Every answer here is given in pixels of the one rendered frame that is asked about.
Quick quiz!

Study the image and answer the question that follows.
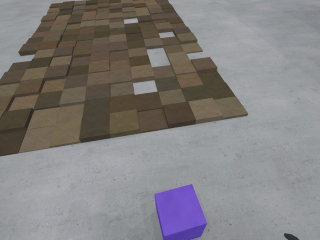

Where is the carton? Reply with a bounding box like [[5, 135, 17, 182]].
[[154, 184, 207, 240]]

